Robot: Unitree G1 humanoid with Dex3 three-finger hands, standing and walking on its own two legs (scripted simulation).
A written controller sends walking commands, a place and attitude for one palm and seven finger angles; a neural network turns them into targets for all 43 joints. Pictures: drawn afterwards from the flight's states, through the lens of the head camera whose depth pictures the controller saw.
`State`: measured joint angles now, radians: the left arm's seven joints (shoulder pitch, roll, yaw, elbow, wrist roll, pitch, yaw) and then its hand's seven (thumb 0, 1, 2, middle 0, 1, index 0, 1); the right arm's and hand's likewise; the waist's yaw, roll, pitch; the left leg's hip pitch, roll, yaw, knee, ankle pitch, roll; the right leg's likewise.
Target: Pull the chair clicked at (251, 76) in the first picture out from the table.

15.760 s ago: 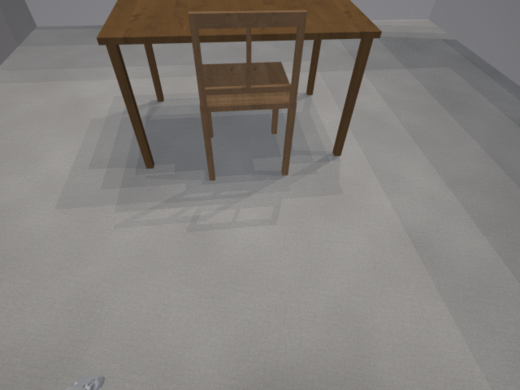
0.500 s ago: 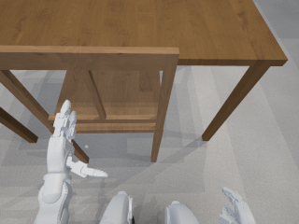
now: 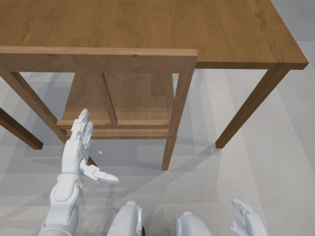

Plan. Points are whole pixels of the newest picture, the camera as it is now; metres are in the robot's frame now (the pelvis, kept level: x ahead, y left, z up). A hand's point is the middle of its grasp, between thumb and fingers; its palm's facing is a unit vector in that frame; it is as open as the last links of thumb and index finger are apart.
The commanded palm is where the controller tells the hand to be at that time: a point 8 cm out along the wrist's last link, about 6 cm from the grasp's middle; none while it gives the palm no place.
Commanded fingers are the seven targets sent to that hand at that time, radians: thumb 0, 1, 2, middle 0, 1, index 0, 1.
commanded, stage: aim the fingers beside a spindle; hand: left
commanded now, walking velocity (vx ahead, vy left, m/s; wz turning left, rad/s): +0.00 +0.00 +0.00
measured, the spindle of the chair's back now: (107, 101) +0.46 +0.16 +0.01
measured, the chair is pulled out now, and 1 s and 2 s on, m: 0.00 0.00 0.00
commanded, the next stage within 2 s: push the fingers through the gap in 1.52 s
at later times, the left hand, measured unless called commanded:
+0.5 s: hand (105, 153) +0.30 +0.14 +0.03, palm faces +0.06 -1.00 -0.01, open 16.9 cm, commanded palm +0.29 +0.20 +0.03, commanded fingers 0.00 -0.50 0.30 -0.06 -0.08 -0.06 -0.08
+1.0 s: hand (102, 150) +0.32 +0.15 +0.00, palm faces +0.06 -1.00 -0.04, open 17.0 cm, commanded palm +0.29 +0.19 +0.01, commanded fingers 0.00 -0.50 0.30 -0.06 -0.08 -0.06 -0.08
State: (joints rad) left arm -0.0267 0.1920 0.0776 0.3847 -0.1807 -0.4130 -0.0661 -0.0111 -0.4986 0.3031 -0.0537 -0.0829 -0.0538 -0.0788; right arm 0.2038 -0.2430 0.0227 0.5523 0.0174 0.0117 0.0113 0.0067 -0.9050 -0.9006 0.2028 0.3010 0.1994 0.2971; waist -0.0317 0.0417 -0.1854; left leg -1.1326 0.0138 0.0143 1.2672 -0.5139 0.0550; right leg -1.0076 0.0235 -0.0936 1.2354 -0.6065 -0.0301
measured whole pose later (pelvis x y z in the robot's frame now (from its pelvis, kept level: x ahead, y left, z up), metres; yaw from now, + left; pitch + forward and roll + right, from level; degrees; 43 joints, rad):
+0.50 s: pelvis +0.01 +0.00 +0.00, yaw +0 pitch +22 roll -3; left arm 0.12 0.15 0.00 0.14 -0.11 -0.50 0.05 -0.02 -0.50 0.30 -0.06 -0.08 -0.06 -0.08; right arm 0.20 -0.22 0.00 0.54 -0.01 -0.01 0.00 0.01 -0.91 -0.90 0.20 0.30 0.20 0.30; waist -0.04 0.02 -0.17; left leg -1.11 0.02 0.03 1.26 -0.52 0.05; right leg -0.99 0.03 -0.08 1.23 -0.61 -0.03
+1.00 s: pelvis +0.00 -0.01 +0.00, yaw +1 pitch +21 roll -3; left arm -0.05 0.21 0.09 0.41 -0.18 -0.43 -0.06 -0.01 -0.50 0.30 -0.05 -0.08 -0.05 -0.08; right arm 0.19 -0.25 0.02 0.57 0.03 0.02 0.01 0.01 -0.91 -0.90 0.20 0.30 0.20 0.30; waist -0.03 0.04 -0.18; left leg -1.13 0.01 0.00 1.27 -0.52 0.04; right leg -1.00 0.03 -0.11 1.25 -0.62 -0.05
